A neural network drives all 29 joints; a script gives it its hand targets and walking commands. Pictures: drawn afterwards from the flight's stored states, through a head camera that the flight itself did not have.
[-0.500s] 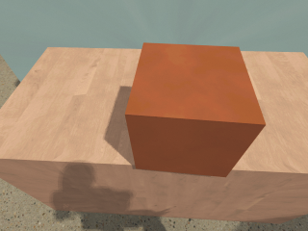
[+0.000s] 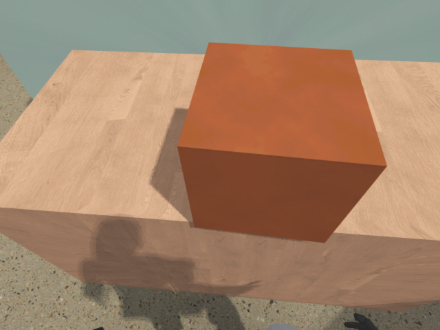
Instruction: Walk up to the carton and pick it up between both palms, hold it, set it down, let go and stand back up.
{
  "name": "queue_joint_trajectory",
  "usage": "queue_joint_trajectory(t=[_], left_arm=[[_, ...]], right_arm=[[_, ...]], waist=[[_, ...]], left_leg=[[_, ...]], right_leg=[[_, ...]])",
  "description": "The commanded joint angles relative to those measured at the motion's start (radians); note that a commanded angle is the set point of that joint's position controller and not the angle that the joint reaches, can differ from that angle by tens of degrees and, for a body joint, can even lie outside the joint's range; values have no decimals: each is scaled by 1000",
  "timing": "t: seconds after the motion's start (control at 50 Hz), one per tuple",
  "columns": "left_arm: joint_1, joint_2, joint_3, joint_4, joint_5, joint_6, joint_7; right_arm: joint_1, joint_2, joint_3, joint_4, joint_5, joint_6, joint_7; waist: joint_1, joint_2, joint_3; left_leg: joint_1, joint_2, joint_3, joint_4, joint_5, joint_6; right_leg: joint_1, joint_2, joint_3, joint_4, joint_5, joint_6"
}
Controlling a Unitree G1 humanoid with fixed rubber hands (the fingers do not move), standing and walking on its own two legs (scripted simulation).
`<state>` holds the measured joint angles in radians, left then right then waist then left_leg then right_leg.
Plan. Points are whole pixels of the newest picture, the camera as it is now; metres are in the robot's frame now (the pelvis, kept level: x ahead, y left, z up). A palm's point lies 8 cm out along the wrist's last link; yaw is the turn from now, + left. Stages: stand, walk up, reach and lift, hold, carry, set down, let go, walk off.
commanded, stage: reach and lift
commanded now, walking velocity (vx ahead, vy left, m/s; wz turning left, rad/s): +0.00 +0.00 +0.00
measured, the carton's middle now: (267, 144) +0.42 -0.08 +0.07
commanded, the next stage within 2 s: none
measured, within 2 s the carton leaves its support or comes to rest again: neither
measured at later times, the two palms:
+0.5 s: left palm (101, 305) +0.17 +0.24 -0.06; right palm (382, 307) +0.15 -0.26 -0.06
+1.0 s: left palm (104, 284) +0.20 +0.22 -0.02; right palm (398, 305) +0.15 -0.26 -0.01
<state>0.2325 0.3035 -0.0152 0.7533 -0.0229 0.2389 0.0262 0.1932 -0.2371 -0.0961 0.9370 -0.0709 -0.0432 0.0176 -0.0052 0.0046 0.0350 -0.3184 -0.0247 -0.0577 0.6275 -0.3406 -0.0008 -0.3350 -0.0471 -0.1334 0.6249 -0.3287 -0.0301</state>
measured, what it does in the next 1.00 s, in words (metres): stands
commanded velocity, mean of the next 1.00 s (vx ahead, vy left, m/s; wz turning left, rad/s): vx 0.00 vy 0.00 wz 0.00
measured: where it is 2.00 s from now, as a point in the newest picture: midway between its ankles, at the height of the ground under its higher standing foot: outside the picture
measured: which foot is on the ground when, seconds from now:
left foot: down 0.00-1.00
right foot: down 0.00-1.00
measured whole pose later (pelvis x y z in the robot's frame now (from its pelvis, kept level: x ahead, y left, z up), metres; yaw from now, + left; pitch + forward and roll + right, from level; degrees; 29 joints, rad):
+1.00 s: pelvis +0.02 +0.01 +0.02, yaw -7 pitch -2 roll -1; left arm 0.35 0.22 0.00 0.15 -0.10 0.18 0.06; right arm 0.33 -0.27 -0.08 0.37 0.15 -0.07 0.09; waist 0.03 -0.02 0.05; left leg -0.05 0.03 0.08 0.30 -0.22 0.00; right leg -0.10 0.02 -0.01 0.27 -0.14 -0.01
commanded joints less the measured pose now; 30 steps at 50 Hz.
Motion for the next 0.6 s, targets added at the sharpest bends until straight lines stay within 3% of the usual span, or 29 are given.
queue_joint_trajectory(t=[0.0, 0.04, 0.1, 0.16, 0.18, 0.24, 0.28, 0.34, 0.44, 0.58], left_arm=[[-307, 134, 54, -385, -16, 180, -1], [-187, 123, 80, -472, 7, 230, -7], [-6, 122, 122, -523, 39, 266, -15], [32, 109, 159, -536, 50, 276, -16], [25, 103, 167, -523, 47, 276, -18], [-58, 100, 189, -466, 61, 276, -33], [-118, 104, 199, -451, 60, 259, -44], [-185, 120, 210, -479, 35, 209, -55], [-174, 132, 176, -539, -10, 90, -29], [-22, 108, 140, -572, -51, -6, -19]], right_arm=[[-200, -175, -27, -168, 26, -49, 14], [-110, -198, 1, -191, 71, -39, 11], [-48, -220, 50, -268, 118, -33, 1], [-61, -226, 56, -333, 113, 5, 4], [-77, -211, 63, -359, 108, 21, 4], [-101, -145, 69, -456, 84, 81, 6], [-113, -99, 78, -517, 75, 104, 0], [-103, -44, 77, -581, 77, 112, -8], [-61, -58, 69, -539, 121, 43, -12], [2, -110, 31, -498, 142, -66, -27]], waist=[[-22, -14, -116], [-42, 6, -222], [-10, -10, -226], [32, -7, -112], [47, -38, -65], [61, -74, 82], [55, -103, 83], [42, -89, -35], [34, 14, -196], [17, 7, -184]], left_leg=[[-189, 70, 91, -35, -9, -17], [-70, 69, 109, -63, 115, -41], [35, 29, 142, -128, 318, -57], [31, 8, 167, -221, 295, -45], [25, -3, 176, -244, 257, -36], [23, -13, 188, -295, 110, 8], [27, -15, 195, -284, 86, 15], [41, -12, 190, -265, 99, 12], [44, 12, 161, -273, 167, -7], [204, 12, 133, -282, 351, -32]], right_leg=[[160, 0, 61, 56, 71, -12], [211, 23, 55, 13, 164, -5], [328, 56, 67, -65, 363, 0], [384, 56, 70, -152, 340, 11], [389, 47, 82, -186, 320, 21], [348, 26, 115, -261, 159, 36], [330, 4, 155, -287, 134, 45], [311, -7, 198, -269, 203, 53], [349, 16, 172, -215, 379, 37], [317, 59, 126, -282, 425, 25]])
